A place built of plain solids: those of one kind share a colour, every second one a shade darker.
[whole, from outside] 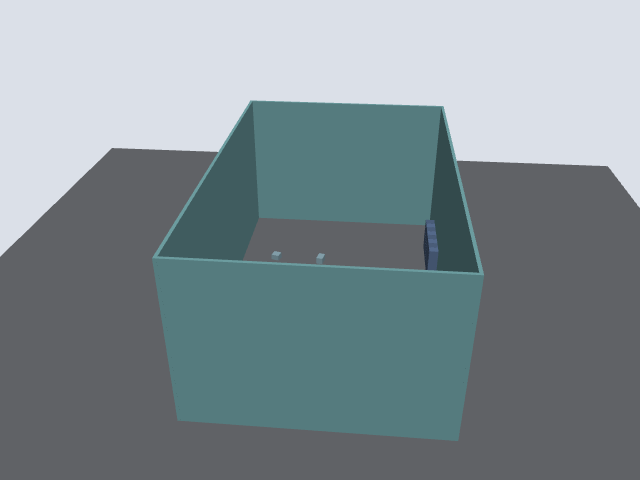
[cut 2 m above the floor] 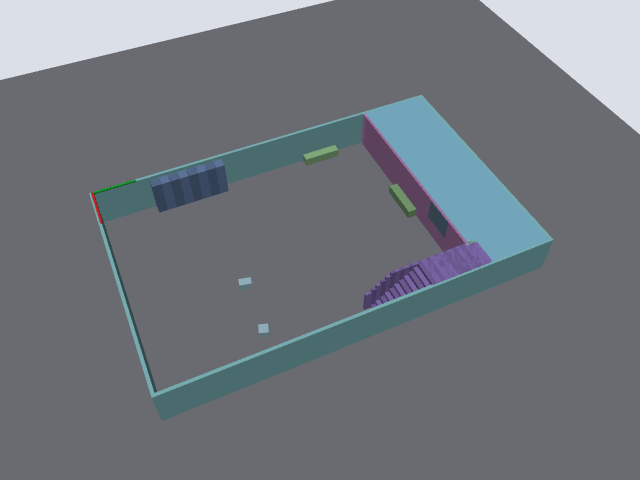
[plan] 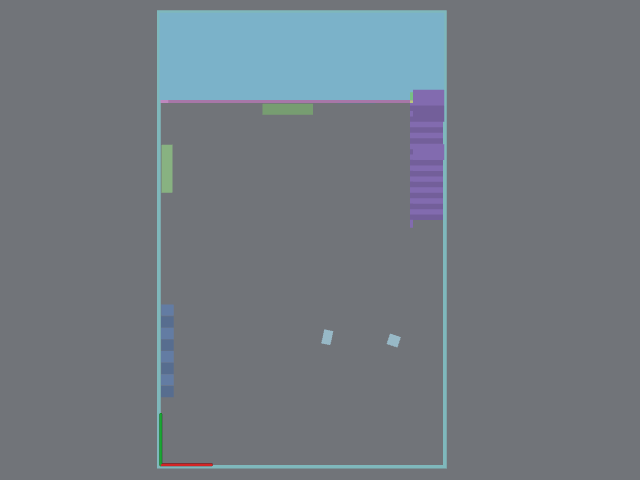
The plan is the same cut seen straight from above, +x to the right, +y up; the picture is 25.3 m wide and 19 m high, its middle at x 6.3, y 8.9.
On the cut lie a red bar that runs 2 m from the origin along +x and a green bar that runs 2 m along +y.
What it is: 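A drill hall 11.2 x 17.9 m, 7.9 m high, its floor clear; high windows 1.74 m broad every 4.1 m along both long walls, over 6.01 m; across the rear end a balcony 3.4 m deep at 4.20 m over closed stores; against a long wall a straight stair 1.19 m broad in ONE RUN of 23 risers of 0.183 m; guards of upright bars over a masonry kerb 1.09 m over every tread and the balcony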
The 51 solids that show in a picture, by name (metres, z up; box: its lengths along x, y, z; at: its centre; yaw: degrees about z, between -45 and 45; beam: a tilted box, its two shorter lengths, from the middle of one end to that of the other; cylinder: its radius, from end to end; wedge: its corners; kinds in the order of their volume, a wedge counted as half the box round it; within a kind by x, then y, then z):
{
 "gal_1": {"box": [11.27, 3.46, 4.25], "at": [5.58, 16.17, 2.08]},
 "wall_1": {"box": [0.15, 18.15, 7.95], "at": [-0.07, 8.93, 3.92]},
 "wall_2": {"box": [11.47, 0.15, 7.95], "at": [5.58, -0.07, 3.92]},
 "wall_3": {"box": [11.47, 0.15, 7.95], "at": [5.58, 17.93, 3.92]},
 "wall_4": {"box": [0.15, 18.15, 7.95], "at": [11.24, 8.93, 3.92]},
 "stair_1": {"box": [0.12, 0.3, 1.14], "at": [9.92, 9.54, 0.52]},
 "stair_2": {"box": [0.12, 0.22, 1.32], "at": [9.92, 9.8, 0.61]},
 "stair_3": {"box": [0.12, 0.22, 1.51], "at": [9.92, 10.01, 0.7]},
 "stair_4": {"box": [0.12, 0.22, 1.69], "at": [9.92, 10.23, 0.79]},
 "stair_5": {"box": [0.12, 0.22, 1.87], "at": [9.92, 10.44, 0.89]},
 "stair_6": {"box": [0.12, 0.22, 2.05], "at": [9.92, 10.66, 0.98]},
 "stair_7": {"box": [0.12, 0.22, 2.24], "at": [9.92, 10.88, 1.07]},
 "stair_8": {"box": [0.12, 0.22, 2.42], "at": [9.92, 11.09, 1.16]},
 "stair_9": {"box": [1.24, 0.63, 0.23], "at": [10.6, 10.0, 0.07]},
 "stair_10": {"box": [1.24, 0.63, 0.42], "at": [10.6, 10.22, 0.16]},
 "stair_11": {"box": [1.24, 0.63, 0.6], "at": [10.6, 10.43, 0.25]},
 "stair_12": {"box": [1.24, 0.63, 0.78], "at": [10.6, 10.65, 0.34]},
 "stair_13": {"box": [1.24, 0.63, 0.96], "at": [10.6, 10.87, 0.43]},
 "stair_14": {"box": [1.24, 0.63, 1.15], "at": [10.6, 11.08, 0.52]},
 "stair_15": {"box": [1.24, 0.63, 1.33], "at": [10.6, 11.3, 0.61]},
 "stair_16": {"box": [1.24, 0.63, 1.51], "at": [10.6, 11.51, 0.71]},
 "stair_17": {"box": [1.24, 0.63, 1.69], "at": [10.6, 11.73, 0.8]},
 "stair_18": {"box": [1.24, 0.63, 1.88], "at": [10.6, 11.95, 0.89]},
 "stair_19": {"box": [1.24, 0.63, 2.06], "at": [10.6, 12.16, 0.98]},
 "stair_20": {"box": [1.24, 0.63, 2.24], "at": [10.6, 12.38, 1.07]},
 "stair_21": {"box": [1.24, 0.63, 2.43], "at": [10.6, 12.59, 1.16]},
 "stair_22": {"box": [1.24, 0.63, 2.61], "at": [10.6, 12.81, 1.25]},
 "stair_23": {"box": [1.24, 0.63, 2.79], "at": [10.6, 13.03, 1.35]},
 "stair_24": {"box": [1.24, 0.63, 2.97], "at": [10.6, 13.24, 1.44]},
 "stair_25": {"box": [1.24, 0.63, 3.16], "at": [10.6, 13.46, 1.53]},
 "stair_26": {"box": [1.24, 0.63, 3.34], "at": [10.6, 13.67, 1.62]},
 "stair_27": {"box": [1.24, 0.63, 3.52], "at": [10.6, 13.89, 1.71]},
 "stair_28": {"box": [1.24, 0.63, 3.7], "at": [10.6, 14.11, 1.8]},
 "stair_29": {"box": [1.24, 0.63, 3.89], "at": [10.6, 14.32, 1.89]},
 "stair_30": {"box": [1.24, 0.63, 4.07], "at": [10.6, 14.54, 1.98]},
 "piece_1": {"box": [0.3, 0.12, 5.38], "at": [0.15, 14.38, 2.64]},
 "piece_2": {"box": [9.56, 0.12, 4.35], "at": [5.08, 14.38, 2.13]},
 "piece_3": {"box": [9.56, 0.12, 5.34], "at": [5.08, 14.38, 2.62]},
 "locker_1": {"box": [0.5, 0.45, 1.87], "at": [0.26, 2.9, 0.89]},
 "locker_2": {"box": [0.5, 0.45, 1.87], "at": [0.26, 3.36, 0.89]},
 "locker_3": {"box": [0.5, 0.45, 1.87], "at": [0.26, 3.82, 0.89]},
 "locker_4": {"box": [0.5, 0.45, 1.87], "at": [0.26, 4.28, 0.89]},
 "locker_5": {"box": [0.5, 0.45, 1.87], "at": [0.26, 4.74, 0.89]},
 "locker_6": {"box": [0.5, 0.45, 1.87], "at": [0.26, 5.2, 0.89]},
 "locker_7": {"box": [0.5, 0.45, 1.87], "at": [0.26, 5.66, 0.89]},
 "locker_8": {"box": [0.5, 0.45, 1.87], "at": [0.26, 6.12, 0.89]},
 "bench_1": {"box": [0.44, 1.9, 0.5], "at": [0.24, 11.72, 0.2]},
 "bench_2": {"box": [2.0, 0.44, 0.5], "at": [5.03, 14.08, 0.2]},
 "box_cardboard_1": {"box": [0.37, 0.57, 0.42], "at": [6.59, 5.05, 0.16], "yaw": -12.4},
 "box_cardboard_2": {"box": [0.46, 0.44, 0.37], "at": [9.22, 4.92, 0.13], "yaw": -18.2},
 "hung_picture_1": {"box": [1.51, 0.025, 1.28], "at": [7.75, 14.3, 1.55]}
}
